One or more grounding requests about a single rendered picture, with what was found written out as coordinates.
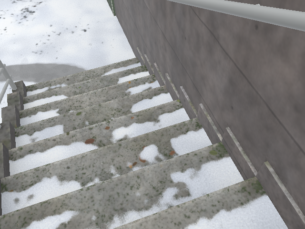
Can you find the stairs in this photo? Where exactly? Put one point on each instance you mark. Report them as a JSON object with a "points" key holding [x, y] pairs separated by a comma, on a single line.
{"points": [[108, 148]]}

